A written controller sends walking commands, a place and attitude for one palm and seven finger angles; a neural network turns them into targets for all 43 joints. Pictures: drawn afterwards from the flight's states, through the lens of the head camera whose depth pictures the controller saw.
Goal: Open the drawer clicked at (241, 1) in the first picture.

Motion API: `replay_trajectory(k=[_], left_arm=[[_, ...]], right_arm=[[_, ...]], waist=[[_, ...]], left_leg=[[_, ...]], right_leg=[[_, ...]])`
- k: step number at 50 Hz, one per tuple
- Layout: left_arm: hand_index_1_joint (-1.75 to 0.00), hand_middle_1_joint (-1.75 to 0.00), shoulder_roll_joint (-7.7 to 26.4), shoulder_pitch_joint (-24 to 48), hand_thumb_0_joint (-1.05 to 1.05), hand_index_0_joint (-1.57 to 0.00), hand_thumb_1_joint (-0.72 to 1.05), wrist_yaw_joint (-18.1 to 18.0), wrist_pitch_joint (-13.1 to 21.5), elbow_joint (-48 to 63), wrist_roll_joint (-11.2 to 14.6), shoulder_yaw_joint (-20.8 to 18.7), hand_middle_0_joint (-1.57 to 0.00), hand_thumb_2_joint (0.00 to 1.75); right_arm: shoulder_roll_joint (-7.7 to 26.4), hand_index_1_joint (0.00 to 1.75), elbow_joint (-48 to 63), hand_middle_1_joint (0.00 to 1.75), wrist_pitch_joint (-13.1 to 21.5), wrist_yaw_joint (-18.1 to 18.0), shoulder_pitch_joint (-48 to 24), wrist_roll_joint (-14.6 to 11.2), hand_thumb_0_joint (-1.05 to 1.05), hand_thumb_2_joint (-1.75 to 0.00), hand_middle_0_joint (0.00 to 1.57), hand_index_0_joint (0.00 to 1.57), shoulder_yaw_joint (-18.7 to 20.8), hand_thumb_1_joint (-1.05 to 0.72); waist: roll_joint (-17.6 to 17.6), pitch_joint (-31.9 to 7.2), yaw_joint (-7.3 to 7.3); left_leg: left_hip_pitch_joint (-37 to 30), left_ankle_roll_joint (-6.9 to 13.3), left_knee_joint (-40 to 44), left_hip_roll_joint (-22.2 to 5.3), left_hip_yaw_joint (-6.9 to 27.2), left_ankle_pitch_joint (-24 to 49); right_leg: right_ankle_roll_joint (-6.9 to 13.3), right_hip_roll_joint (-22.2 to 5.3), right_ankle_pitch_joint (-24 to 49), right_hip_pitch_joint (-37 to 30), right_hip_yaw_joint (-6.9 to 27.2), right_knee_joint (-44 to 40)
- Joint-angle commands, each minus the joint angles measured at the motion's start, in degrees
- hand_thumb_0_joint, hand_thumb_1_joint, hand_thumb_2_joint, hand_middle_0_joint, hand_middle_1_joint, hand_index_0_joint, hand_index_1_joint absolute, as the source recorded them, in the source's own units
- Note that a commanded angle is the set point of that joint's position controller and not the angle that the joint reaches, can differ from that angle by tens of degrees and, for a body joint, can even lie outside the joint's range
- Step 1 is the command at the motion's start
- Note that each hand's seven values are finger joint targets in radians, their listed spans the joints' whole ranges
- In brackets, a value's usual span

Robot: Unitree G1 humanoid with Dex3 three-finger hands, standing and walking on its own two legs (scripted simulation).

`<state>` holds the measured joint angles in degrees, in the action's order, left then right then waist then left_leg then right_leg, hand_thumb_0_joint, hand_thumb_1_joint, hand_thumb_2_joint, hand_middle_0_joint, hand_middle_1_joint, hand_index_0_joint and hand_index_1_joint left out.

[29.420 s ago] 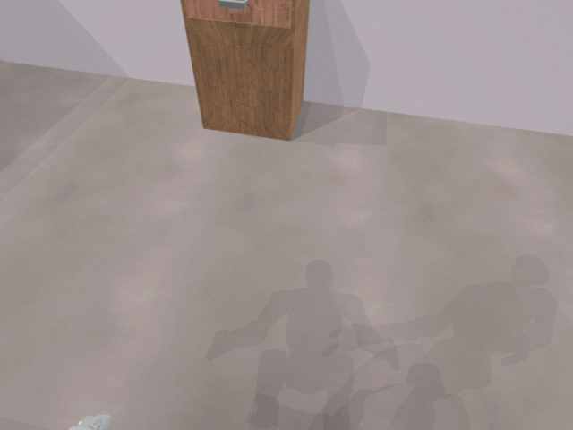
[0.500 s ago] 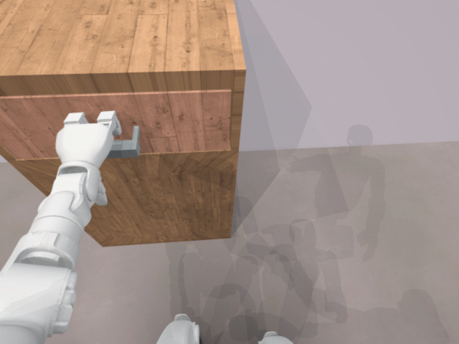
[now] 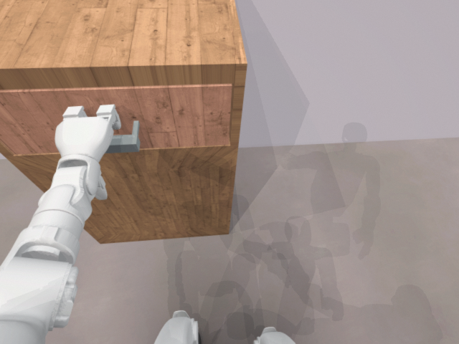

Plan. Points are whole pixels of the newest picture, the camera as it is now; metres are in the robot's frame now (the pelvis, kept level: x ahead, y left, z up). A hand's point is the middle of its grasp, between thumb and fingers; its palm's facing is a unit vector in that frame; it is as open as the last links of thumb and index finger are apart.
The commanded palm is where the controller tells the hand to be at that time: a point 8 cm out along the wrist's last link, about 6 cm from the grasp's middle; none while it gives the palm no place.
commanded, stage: lift the fingers back up to retry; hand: left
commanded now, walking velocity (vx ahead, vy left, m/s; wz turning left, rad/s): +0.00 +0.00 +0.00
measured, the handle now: (110, 135) +0.51 +0.24 +0.02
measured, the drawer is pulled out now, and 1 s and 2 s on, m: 0.00 0.00 0.00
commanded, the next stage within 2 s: re-aim the fingers above the handle in 0.70 s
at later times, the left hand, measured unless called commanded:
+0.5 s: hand (86, 134) +0.46 +0.25 +0.08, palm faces +0.01 -0.04 -1.00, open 13.8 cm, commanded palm +0.43 +0.25 +0.14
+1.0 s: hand (84, 135) +0.46 +0.25 +0.08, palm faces -0.02 -0.03 -1.00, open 13.8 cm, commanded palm +0.44 +0.25 +0.14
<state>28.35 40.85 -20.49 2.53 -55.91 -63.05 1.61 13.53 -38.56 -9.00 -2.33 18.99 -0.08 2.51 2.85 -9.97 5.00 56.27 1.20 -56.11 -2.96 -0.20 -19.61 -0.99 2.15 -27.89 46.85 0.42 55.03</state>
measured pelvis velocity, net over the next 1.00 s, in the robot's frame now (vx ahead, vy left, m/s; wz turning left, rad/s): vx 0.03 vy -0.01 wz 0.03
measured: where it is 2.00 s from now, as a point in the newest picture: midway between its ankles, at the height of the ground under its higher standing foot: outside the picture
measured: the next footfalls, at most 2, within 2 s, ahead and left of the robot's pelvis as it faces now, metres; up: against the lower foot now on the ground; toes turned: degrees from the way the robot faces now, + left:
none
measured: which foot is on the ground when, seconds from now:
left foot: down 0.00-1.00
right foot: down 0.00-1.00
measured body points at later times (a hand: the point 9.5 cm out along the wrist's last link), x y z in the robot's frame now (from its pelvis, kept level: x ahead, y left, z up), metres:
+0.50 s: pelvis +0.02 +0.00 +0.03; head +0.09 +0.01 +0.47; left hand +0.46 +0.25 +0.13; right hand +0.07 -0.26 -0.10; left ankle +0.06 +0.11 -0.67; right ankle -0.02 -0.14 -0.67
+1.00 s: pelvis +0.03 -0.01 +0.03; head +0.10 -0.02 +0.47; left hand +0.45 +0.25 +0.13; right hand +0.10 -0.28 -0.10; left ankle +0.06 +0.11 -0.67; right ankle -0.02 -0.14 -0.67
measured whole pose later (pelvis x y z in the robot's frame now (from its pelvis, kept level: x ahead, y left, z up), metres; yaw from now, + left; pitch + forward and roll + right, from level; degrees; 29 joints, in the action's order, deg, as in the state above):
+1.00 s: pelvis +0.03 -0.01 +0.03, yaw +2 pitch +15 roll -2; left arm 29.2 35.7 -13.1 3.7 -46.5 -59.5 1.5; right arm 14.5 -39.0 -8.9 -2.8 16.8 -0.8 4.0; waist 3.1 -7.2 2.9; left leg 43.3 0.2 -47.2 -2.2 0.3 -18.6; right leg 0.0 1.5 -26.6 33.5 -0.2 45.5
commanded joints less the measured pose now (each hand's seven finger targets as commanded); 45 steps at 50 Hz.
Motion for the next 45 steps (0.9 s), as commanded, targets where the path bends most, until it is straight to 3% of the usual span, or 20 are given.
replay_trajectory(k=[1, 6, 10, 13, 17, 20, 21, 23, 25, 28, 29, 32, 33, 35, 37, 40, 41, 43, 44, 45], left_arm=[[-1.20, -1.20, 14.4, 18.7, 0.00, -0.30, -0.50, 0.0, -0.9, 8.7, 1.1, -4.6, -0.30, 0.30], [-1.20, -1.20, 18.0, 19.3, 0.00, -0.30, -0.50, -0.2, 0.1, 12.4, 1.8, -7.4, -0.30, 0.30], [-1.20, -1.20, 17.4, 20.7, 0.00, -0.30, -0.50, 0.0, 1.3, 16.3, 1.7, -6.9, -0.30, 0.30], [-1.20, -1.20, 13.2, 20.5, 0.00, -0.30, -0.50, 0.6, 1.3, 19.1, 2.6, -3.9, -0.30, 0.30], [-1.20, -1.20, 11.8, 22.5, 0.00, -0.30, -0.50, 1.9, 0.4, 20.3, 3.3, -2.2, -0.30, 0.30], [-1.20, -1.20, 13.8, 19.9, 0.00, -0.30, -0.50, 2.7, -0.1, 20.7, 3.2, -4.2, -0.30, 0.30], [-1.20, -1.20, 12.5, 18.9, 0.00, -0.30, -0.50, 3.1, -0.7, 19.8, 3.5, -3.4, -0.30, 0.30], [-1.20, -1.20, 12.7, 18.4, 0.00, -0.30, -0.50, 3.6, -1.1, 20.3, 3.6, -3.6, -0.30, 0.30], [-1.20, -1.20, 14.9, 17.2, 0.00, -0.30, -0.50, 4.3, -1.2, 21.0, 3.4, -5.6, -0.30, 0.30], [-1.20, -1.20, 12.0, 14.2, 0.00, -0.30, -0.50, 5.7, -2.5, 17.2, 3.8, -3.2, -0.30, 0.30], [-1.20, -1.20, 13.0, 14.7, 0.00, -0.30, -0.50, 6.2, -2.2, 17.2, 4.0, -4.0, -0.30, 0.30], [-1.20, -1.20, 14.4, 15.7, 0.00, -0.30, -0.50, 7.1, -0.8, 18.9, 3.5, -4.4, -0.30, 0.30], [-1.20, -1.20, 12.5, 14.2, 0.00, -0.30, -0.50, 7.4, -0.3, 19.2, 3.9, -3.3, -0.30, 0.30], [-1.20, -1.20, 14.7, 15.7, 0.00, -0.30, -0.50, 7.4, 1.7, 22.0, 3.7, -5.3, -0.30, 0.30], [-1.20, -1.20, 14.1, 17.4, 0.00, -0.30, -0.50, 7.0, 2.7, 23.0, 3.8, -4.6, -0.30, 0.30], [-1.20, -1.20, 16.5, 19.0, 0.00, -0.30, -0.50, 5.6, 3.4, 23.0, 3.2, -6.3, -0.30, 0.30], [-1.20, -1.20, 14.6, 18.8, 0.00, -0.30, -0.50, 5.2, 3.1, 22.2, 3.5, -4.9, -0.30, 0.30], [-1.20, -1.20, 15.5, 19.4, 0.00, -0.30, -0.50, 4.5, 2.6, 21.6, 3.4, -5.7, -0.30, 0.30], [-1.20, -1.20, 14.1, 20.0, 0.00, -0.30, -0.50, 4.7, 2.4, 22.2, 4.0, -4.5, -0.30, 0.30], [-1.20, -1.20, 15.8, 19.2, 0.00, -0.30, -0.50, 4.5, 2.3, 21.6, 3.4, -5.8, -0.30, 0.30]], right_arm=[[9.5, 0.30, 4.0, 0.30, 1.3, -0.9, 5.3, 0.2, 0.00, -0.90, 0.20, 0.20, 3.6, -0.90], [9.6, 0.30, 3.5, 0.30, 1.6, -1.6, 4.7, 0.0, 0.00, -0.90, 0.20, 0.20, 3.6, -0.90], [9.3, 0.30, 3.2, 0.30, 2.2, -1.6, 4.5, -0.2, 0.00, -0.90, 0.20, 0.20, 3.9, -0.90], [9.0, 0.30, 2.9, 0.30, 2.8, -1.5, 4.2, 0.0, 0.00, -0.90, 0.20, 0.20, 4.4, -0.90], [9.2, 0.30, 2.5, 0.30, 2.8, -1.3, 4.1, -0.3, 0.00, -0.90, 0.20, 0.20, 4.3, -0.90], [9.1, 0.30, 3.0, 0.30, 2.5, -1.1, 3.6, -0.4, 0.00, -0.90, 0.20, 0.20, 4.2, -0.90], [9.3, 0.30, 3.0, 0.30, 2.4, -1.1, 3.4, -0.3, 0.00, -0.90, 0.20, 0.20, 4.3, -0.90], [9.2, 0.30, 3.5, 0.30, 2.2, -0.8, 2.9, -0.4, 0.00, -0.90, 0.20, 0.20, 4.2, -0.90], [9.1, 0.30, 4.2, 0.30, 1.9, -0.7, 2.3, -0.5, 0.00, -0.90, 0.20, 0.20, 3.9, -0.90], [9.2, 0.30, 4.8, 0.30, 1.5, -0.6, 1.7, -0.7, 0.00, -0.90, 0.20, 0.20, 3.7, -0.90], [9.4, 0.30, 4.9, 0.30, 1.4, -0.6, 1.5, -0.7, 0.00, -0.90, 0.20, 0.20, 3.6, -0.90], [9.3, 0.30, 5.4, 0.30, 1.1, -0.8, 1.3, -0.8, 0.00, -0.90, 0.20, 0.20, 3.5, -0.90], [9.2, 0.30, 5.8, 0.30, 1.2, -0.8, 1.2, -0.8, 0.00, -0.90, 0.20, 0.20, 3.8, -0.90], [9.1, 0.30, 5.7, 0.30, 1.3, -1.0, 1.3, -0.7, 0.00, -0.90, 0.20, 0.20, 4.0, -0.90], [8.9, 0.30, 5.6, 0.30, 1.4, -1.0, 1.1, -0.8, 0.00, -0.90, 0.20, 0.20, 3.9, -0.90], [9.0, 0.30, 5.1, 0.30, 1.5, -1.3, 1.1, -0.8, 0.00, -0.90, 0.20, 0.20, 4.1, -0.90], [8.9, 0.30, 4.8, 0.30, 1.7, -1.2, 1.4, -0.6, 0.00, -0.90, 0.20, 0.20, 4.3, -0.90], [9.0, 0.30, 4.3, 0.30, 1.8, -1.1, 1.9, -0.5, 0.00, -0.90, 0.20, 0.20, 4.5, -0.90], [9.0, 0.30, 4.3, 0.30, 1.8, -1.1, 2.1, -0.4, 0.00, -0.90, 0.20, 0.20, 4.4, -0.90], [9.0, 0.30, 4.3, 0.30, 1.7, -1.1, 2.0, -0.7, 0.00, -0.90, 0.20, 0.20, 4.4, -0.90]], waist=[[1.6, -19.6, -0.27], [1.7, -19.9, -0.88], [3.7, -20.9, -0.55], [5.7, -20.8, -0.12], [4.6, -19.4, 0.54], [4.5, -21.1, -1.03], [4.1, -18.5, -0.53], [3.8, -18.1, -1.19], [2.5, -19.6, -2.28], [-0.6, -14.7, -1.72], [-0.5, -14.4, -1.84], [-1.2, -15.7, -1.95], [-0.6, -15.3, -1.76], [-0.8, -17.7, -1.95], [-0.1, -16.0, -1.22], [1.3, -16.8, -1.25], [2.6, -15.9, -0.85], [1.7, -17.6, -0.82], [1.5, -18.3, -0.43], [1.6, -19.6, -1.07]], left_leg=[[-27.3, 1.2, 7.1, 2.5, -0.1, 8.2], [-29.3, 1.4, 8.4, 2.4, -0.2, 9.7], [-33.5, 1.1, 9.3, 2.2, 0.3, 12.9], [-37.6, 0.8, 10.0, 2.1, 0.5, 14.6], [-38.8, 0.9, 11.6, 2.1, 0.8, 15.0], [-40.6, 0.8, 12.2, 2.2, 0.7, 18.2], [-40.0, 0.8, 12.4, 2.2, 0.6, 17.8], [-40.1, 0.8, 13.1, 2.3, 0.5, 18.1], [-40.2, 1.0, 13.6, 2.5, 0.0, 19.7], [-37.0, 1.2, 14.2, 2.9, -0.6, 17.8], [-36.7, 1.2, 14.5, 2.7, -0.8, 17.5], [-36.7, 1.5, 14.1, 3.2, -1.3, 18.1], [-37.0, 1.6, 13.8, 3.3, -1.5, 18.1], [-38.2, 1.7, 13.2, 3.3, -1.4, 20.1], [-37.4, 1.7, 12.8, 3.6, -1.4, 19.1], [-37.1, 1.6, 12.4, 3.7, -1.3, 18.4], [-37.1, 1.6, 12.1, 3.8, -1.3, 18.1], [-37.3, 1.6, 11.5, 3.7, -1.2, 19.0], [-37.7, 1.6, 11.4, 3.8, -1.2, 20.0], [-38.0, 1.5, 11.4, 3.7, -1.3, 19.9]], right_leg=[[2.9, 2.9, 10.9, 0.1, -2.5, -10.4], [2.7, 2.9, 12.3, -2.9, -2.2, -11.9], [2.8, 3.2, 14.1, -2.9, -2.6, -12.5], [3.2, 3.3, 14.6, -2.6, -3.1, -13.3], [2.9, 3.2, 15.1, -3.3, -3.4, -14.6], [3.1, 3.2, 17.1, -6.0, -3.4, -14.9], [3.3, 3.2, 16.9, -6.1, -3.6, -15.3], [3.3, 3.1, 17.2, -7.4, -3.6, -15.7], [3.1, 3.1, 19.3, -9.9, -3.4, -15.9], [3.0, 2.8, 19.3, -11.1, -3.4, -16.9], [3.1, 2.6, 19.5, -11.9, -3.1, -17.2], [2.7, 2.4, 21.9, -12.8, -2.3, -17.2], [2.8, 2.4, 22.0, -12.9, -2.3, -17.3], [2.6, 2.4, 24.0, -13.4, -1.9, -16.8], [2.6, 2.3, 23.6, -12.2, -1.9, -16.9], [2.6, 2.3, 22.6, -11.4, -1.6, -16.4], [2.9, 2.3, 22.2, -10.8, -1.8, -16.3], [2.8, 2.4, 23.2, -11.1, -1.7, -15.9], [2.8, 2.3, 24.3, -11.8, -1.8, -15.8], [2.6, 2.4, 24.2, -11.4, -1.6, -15.7]])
